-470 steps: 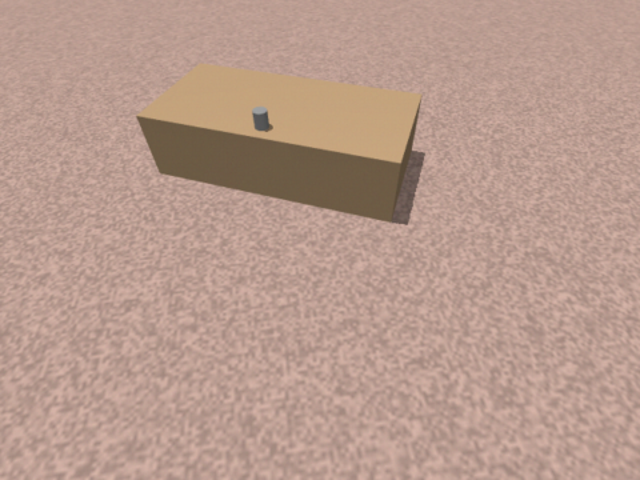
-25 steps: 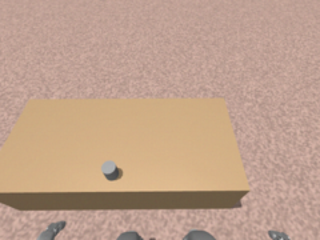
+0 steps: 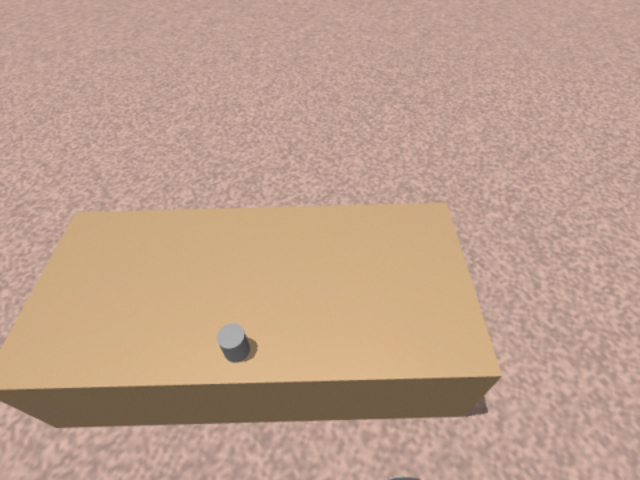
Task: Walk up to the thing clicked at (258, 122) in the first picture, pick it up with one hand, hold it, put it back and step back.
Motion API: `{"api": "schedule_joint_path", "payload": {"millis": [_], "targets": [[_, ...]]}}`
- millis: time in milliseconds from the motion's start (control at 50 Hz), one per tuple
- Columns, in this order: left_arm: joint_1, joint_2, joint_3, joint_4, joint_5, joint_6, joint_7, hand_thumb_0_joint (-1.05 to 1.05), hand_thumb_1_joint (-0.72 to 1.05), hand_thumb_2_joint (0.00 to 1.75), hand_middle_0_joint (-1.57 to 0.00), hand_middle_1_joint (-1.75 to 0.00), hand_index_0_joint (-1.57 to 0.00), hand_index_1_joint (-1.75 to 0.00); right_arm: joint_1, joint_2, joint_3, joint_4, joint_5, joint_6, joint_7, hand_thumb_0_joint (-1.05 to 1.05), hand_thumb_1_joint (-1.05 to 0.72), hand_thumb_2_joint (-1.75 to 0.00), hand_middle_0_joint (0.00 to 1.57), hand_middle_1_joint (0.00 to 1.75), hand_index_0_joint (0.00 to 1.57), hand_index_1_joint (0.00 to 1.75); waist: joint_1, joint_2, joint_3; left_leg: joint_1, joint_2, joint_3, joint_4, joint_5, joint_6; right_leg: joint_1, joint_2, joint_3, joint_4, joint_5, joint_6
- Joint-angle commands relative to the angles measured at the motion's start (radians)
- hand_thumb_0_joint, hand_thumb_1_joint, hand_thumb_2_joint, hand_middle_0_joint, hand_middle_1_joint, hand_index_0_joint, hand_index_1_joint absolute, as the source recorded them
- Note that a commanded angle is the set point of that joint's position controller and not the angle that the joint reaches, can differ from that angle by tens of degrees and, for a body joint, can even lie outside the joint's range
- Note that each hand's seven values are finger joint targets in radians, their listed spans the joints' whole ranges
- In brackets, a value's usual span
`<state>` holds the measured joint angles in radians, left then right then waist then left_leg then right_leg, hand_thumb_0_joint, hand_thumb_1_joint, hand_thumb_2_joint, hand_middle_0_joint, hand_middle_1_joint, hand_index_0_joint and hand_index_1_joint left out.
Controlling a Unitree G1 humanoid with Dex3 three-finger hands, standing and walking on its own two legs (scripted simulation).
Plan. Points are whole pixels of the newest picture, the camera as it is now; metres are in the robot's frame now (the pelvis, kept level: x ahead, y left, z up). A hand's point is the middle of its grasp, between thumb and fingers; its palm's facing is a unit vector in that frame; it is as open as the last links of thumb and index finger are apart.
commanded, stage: walk up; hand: left
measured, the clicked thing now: (234, 343) +0.47 +0.25 -0.39
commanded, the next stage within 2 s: stand in 1.14 s
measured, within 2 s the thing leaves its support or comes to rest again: neither
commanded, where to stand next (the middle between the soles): +0.08 +0.01 m, yaw +2 degrees
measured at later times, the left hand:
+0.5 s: hand out of the picture +0.11 +0.25 -0.14, palm faces -0.02 -0.94 -0.34, open 7.4 cm
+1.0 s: hand out of the picture +0.11 +0.26 -0.14, palm faces -0.04 -0.94 -0.34, open 7.4 cm
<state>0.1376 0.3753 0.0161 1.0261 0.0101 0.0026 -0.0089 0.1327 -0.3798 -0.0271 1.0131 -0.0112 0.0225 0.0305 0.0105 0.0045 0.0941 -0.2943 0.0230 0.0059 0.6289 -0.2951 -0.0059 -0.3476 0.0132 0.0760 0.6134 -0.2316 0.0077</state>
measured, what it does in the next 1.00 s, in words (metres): stands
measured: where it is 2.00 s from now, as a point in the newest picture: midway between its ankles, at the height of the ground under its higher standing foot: outside the picture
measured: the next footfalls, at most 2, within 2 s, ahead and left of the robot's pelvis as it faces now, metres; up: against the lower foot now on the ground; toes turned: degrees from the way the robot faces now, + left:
none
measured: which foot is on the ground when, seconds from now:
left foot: down 0.00-1.00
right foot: down 0.00-1.00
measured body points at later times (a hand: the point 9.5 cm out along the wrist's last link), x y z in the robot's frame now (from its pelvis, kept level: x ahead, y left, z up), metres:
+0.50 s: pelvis +0.02 +0.00 +0.02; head +0.04 +0.00 +0.47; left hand +0.11 +0.30 -0.11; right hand +0.12 -0.30 -0.11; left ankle +0.03 +0.13 -0.72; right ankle +0.07 -0.13 -0.72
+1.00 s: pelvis +0.02 +0.00 +0.02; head +0.05 +0.00 +0.47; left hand +0.11 +0.31 -0.11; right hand +0.09 -0.30 -0.12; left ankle +0.03 +0.13 -0.72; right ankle +0.07 -0.13 -0.72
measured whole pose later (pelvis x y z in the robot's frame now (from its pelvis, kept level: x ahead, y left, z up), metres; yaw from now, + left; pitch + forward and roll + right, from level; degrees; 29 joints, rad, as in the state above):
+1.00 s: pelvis +0.02 +0.00 +0.02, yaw -1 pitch -2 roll +0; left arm 0.08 0.35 0.01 1.11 0.01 0.00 -0.01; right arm 0.09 -0.36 -0.02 1.11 0.00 0.02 0.03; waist 0.00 0.00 0.09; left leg -0.17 0.02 0.02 0.41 -0.20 -0.01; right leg -0.23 0.01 0.09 0.40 -0.13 0.03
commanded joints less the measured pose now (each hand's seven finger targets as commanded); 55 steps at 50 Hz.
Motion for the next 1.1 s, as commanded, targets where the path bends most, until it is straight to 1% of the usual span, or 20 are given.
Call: {"api": "schedule_joint_path", "payload": {"millis": [0, 80, 120, 160, 200, 260, 300, 340, 380, 440, 500, 600, 680, 700, 800, 860, 900, 940, 1000, 1080], "targets": [[-0.066, 0.211, 0.052, -0.054, 0.0, -0.031, 0.01, 0.0, 0.9, 0.9, -0.2, -0.3, -0.2, -0.3, -0.058, -0.219, -0.05, -0.048, -0.001, -0.034, -0.017, 0.0, -0.9, -0.9, 0.2, 0.3, 0.2, 0.3, 0.0, -0.023, -0.081, 0.02, 0.098, -0.152, -0.242, -0.207, 0.067, 0.019, -0.071, 0.138, -0.207, -0.197, -0.063], [-0.068, 0.203, 0.05, -0.035, -0.004, -0.035, 0.011, 0.0, 0.9, 0.9, -0.2, -0.3, -0.2, -0.3, -0.064, -0.209, -0.043, -0.025, 0.003, -0.038, -0.018, 0.0, -0.9, -0.9, 0.2, 0.3, 0.2, 0.3, 0.0, -0.023, -0.097, 0.057, 0.097, -0.127, -0.251, -0.12, 0.058, 0.051, -0.088, 0.142, -0.245, -0.126, -0.058], [-0.081, 0.198, 0.048, -0.027, -0.006, -0.035, 0.012, 0.0, 0.9, 0.9, -0.2, -0.3, -0.2, -0.3, -0.056, -0.211, -0.043, -0.006, 0.003, -0.041, -0.02, 0.0, -0.9, -0.9, 0.2, 0.3, 0.2, 0.3, -0.004, -0.01, -0.101, 0.065, 0.104, -0.13, -0.273, -0.08, 0.052, 0.068, -0.088, 0.129, -0.232, -0.071, -0.054], [-0.069, 0.189, 0.045, -0.011, -0.01, -0.034, 0.013, 0.0, 0.9, 0.9, -0.2, -0.3, -0.2, -0.3, -0.072, -0.213, -0.043, 0.001, 0.005, -0.044, -0.021, 0.0, -0.9, -0.9, 0.2, 0.3, 0.2, 0.3, 0.003, 0.017, -0.104, 0.073, 0.117, -0.138, -0.297, -0.048, 0.053, 0.094, -0.08, 0.104, -0.221, -0.006, -0.045], [-0.064, 0.185, 0.042, 0.001, -0.012, -0.036, 0.014, 0.0, 0.9, 0.9, -0.2, -0.3, -0.2, -0.3, -0.084, -0.206, -0.039, 0.006, 0.007, -0.045, -0.022, 0.0, -0.9, -0.9, 0.2, 0.3, 0.2, 0.3, 0.005, 0.01, -0.124, 0.094, 0.119, -0.124, -0.292, 0.036, 0.054, 0.129, -0.086, 0.093, -0.222, 0.09, -0.041], [-0.078, 0.182, 0.038, 0.014, -0.015, -0.032, 0.015, 0.0, 0.9, 0.9, -0.2, -0.3, -0.2, -0.3, -0.091, -0.203, -0.039, 0.019, 0.009, -0.045, -0.025, 0.0, -0.9, -0.9, 0.2, 0.3, 0.2, 0.3, 0.002, 0.018, -0.122, 0.108, 0.118, -0.116, -0.311, 0.083, 0.044, 0.144, -0.091, 0.091, -0.224, 0.152, -0.035], [-0.072, 0.18, 0.034, 0.024, -0.015, -0.03, 0.015, 0.0, 0.9, 0.9, -0.2, -0.3, -0.2, -0.3, -0.108, -0.196, -0.037, 0.02, 0.012, -0.043, -0.025, 0.0, -0.9, -0.9, 0.2, 0.3, 0.2, 0.3, 0.005, 0.022, -0.111, 0.117, 0.116, -0.107, -0.314, 0.071, 0.044, 0.141, -0.094, 0.088, -0.244, 0.144, -0.032], [-0.088, 0.185, 0.035, 0.023, -0.011, -0.031, 0.016, 0.0, 0.9, 0.9, -0.2, -0.3, -0.2, -0.3, -0.103, -0.194, -0.037, 0.025, 0.012, -0.04, -0.024, 0.0, -0.9, -0.9, 0.2, 0.3, 0.2, 0.3, -0.005, -0.003, -0.122, 0.134, 0.11, -0.091, -0.304, 0.08, 0.042, 0.143, -0.103, 0.095, -0.264, 0.156, -0.034], [-0.093, 0.186, 0.035, 0.028, -0.009, -0.033, 0.016, 0.0, 0.9, 0.9, -0.2, -0.3, -0.2, -0.3, -0.106, -0.19, -0.038, 0.027, 0.014, -0.037, -0.023, 0.0, -0.9, -0.9, 0.2, 0.3, 0.2, 0.3, -0.008, -0.012, -0.116, 0.154, 0.101, -0.082, -0.293, 0.078, 0.039, 0.123, -0.11, 0.108, -0.283, 0.137, -0.035], [-0.11, 0.191, 0.038, 0.026, -0.007, -0.035, 0.017, 0.0, 0.9, 0.9, -0.2, -0.3, -0.2, -0.3, -0.093, -0.195, -0.041, 0.034, 0.015, -0.037, -0.022, 0.0, -0.9, -0.9, 0.2, 0.3, 0.2, 0.3, -0.017, -0.023, -0.156, 0.186, 0.107, -0.074, -0.291, 0.136, 0.036, 0.146, -0.118, 0.103, -0.274, 0.202, -0.038], [-0.107, 0.184, 0.036, 0.029, -0.007, -0.034, 0.016, 0.0, 0.9, 0.9, -0.2, -0.3, -0.2, -0.3, -0.108, -0.194, -0.042, 0.033, 0.015, -0.036, -0.023, 0.0, -0.9, -0.9, 0.2, 0.3, 0.2, 0.3, -0.012, -0.015, -0.149, 0.179, 0.107, -0.07, -0.295, 0.137, 0.038, 0.154, -0.114, 0.097, -0.274, 0.214, -0.034], [-0.117, 0.186, 0.039, 0.027, -0.004, -0.03, 0.015, 0.0, 0.9, 0.9, -0.2, -0.3, -0.2, -0.3, -0.115, -0.193, -0.041, 0.033, 0.013, -0.034, -0.021, 0.0, -0.9, -0.9, 0.2, 0.3, 0.2, 0.3, -0.013, -0.009, -0.133, 0.168, 0.11, -0.074, -0.315, 0.089, 0.036, 0.141, -0.112, 0.098, -0.277, 0.159, -0.034], [-0.124, 0.19, 0.04, 0.026, 0.001, -0.028, 0.013, 0.0, 0.9, 0.9, -0.2, -0.3, -0.2, -0.3, -0.115, -0.195, -0.043, 0.035, 0.008, -0.03, -0.02, 0.0, -0.9, -0.9, 0.2, 0.3, 0.2, 0.3, -0.015, -0.015, -0.1, 0.137, 0.101, -0.08, -0.321, 0.01, 0.035, 0.118, -0.108, 0.111, -0.303, 0.059, -0.035], [-0.118, 0.188, 0.041, 0.023, 0.002, -0.028, 0.013, 0.0, 0.9, 0.9, -0.2, -0.3, -0.2, -0.3, -0.113, -0.196, -0.042, 0.034, 0.009, -0.032, -0.019, 0.0, -0.9, -0.9, 0.2, 0.3, 0.2, 0.3, -0.013, -0.005, -0.111, 0.143, 0.106, -0.084, -0.324, 0.009, 0.039, 0.125, -0.107, 0.107, -0.299, 0.053, -0.036], [-0.105, 0.188, 0.042, 0.023, 0.0, -0.028, 0.012, 0.0, 0.9, 0.9, -0.2, -0.3, -0.2, -0.3, -0.112, -0.194, -0.041, 0.031, 0.01, -0.034, -0.018, 0.0, -0.9, -0.9, 0.2, 0.3, 0.2, 0.3, -0.009, -0.002, -0.116, 0.151, 0.105, -0.082, -0.32, 0.027, 0.039, 0.123, -0.101, 0.105, -0.289, 0.084, -0.034], [-0.114, 0.189, 0.042, 0.018, 0.001, -0.029, 0.013, 0.0, 0.9, 0.9, -0.2, -0.3, -0.2, -0.3, -0.097, -0.192, -0.043, 0.032, 0.01, -0.033, -0.02, 0.0, -0.9, -0.9, 0.2, 0.3, 0.2, 0.3, -0.017, -0.015, -0.134, 0.158, 0.104, -0.077, -0.308, 0.06, 0.04, 0.136, -0.104, 0.105, -0.283, 0.113, -0.038], [-0.106, 0.189, 0.041, 0.015, -0.001, -0.028, 0.013, 0.0, 0.9, 0.9, -0.2, -0.3, -0.2, -0.3, -0.097, -0.198, -0.042, 0.032, 0.011, -0.033, -0.02, 0.0, -0.9, -0.9, 0.2, 0.3, 0.2, 0.3, -0.014, -0.009, -0.133, 0.171, 0.104, -0.077, -0.31, 0.069, 0.039, 0.129, -0.103, 0.104, -0.282, 0.124, -0.037], [-0.1, 0.185, 0.04, 0.017, -0.001, -0.027, 0.014, 0.0, 0.9, 0.9, -0.2, -0.3, -0.2, -0.3, -0.099, -0.198, -0.042, 0.03, 0.012, -0.033, -0.021, 0.0, -0.9, -0.9, 0.2, 0.3, 0.2, 0.3, -0.012, 0.001, -0.146, 0.16, 0.111, -0.081, -0.315, 0.084, 0.044, 0.156, -0.098, 0.086, -0.265, 0.158, -0.034], [-0.094, 0.184, 0.041, 0.018, -0.001, -0.026, 0.014, 0.0, 0.9, 0.9, -0.2, -0.3, -0.2, -0.3, -0.096, -0.196, -0.043, 0.029, 0.014, -0.031, -0.022, 0.0, -0.9, -0.9, 0.2, 0.3, 0.2, 0.3, -0.011, -0.009, -0.148, 0.175, 0.109, -0.077, -0.301, 0.111, 0.042, 0.153, -0.101, 0.089, -0.261, 0.186, -0.036], [-0.107, 0.182, 0.041, 0.012, -0.002, -0.025, 0.016, 0.0, 0.9, 0.9, -0.2, -0.3, -0.2, -0.3, -0.084, -0.199, -0.046, 0.033, 0.012, -0.029, -0.024, 0.0, -0.9, -0.9, 0.2, 0.3, 0.2, 0.3, -0.02, -0.006, -0.143, 0.168, 0.109, -0.077, -0.311, 0.105, 0.04, 0.157, -0.102, 0.088, -0.259, 0.188, -0.038]]}}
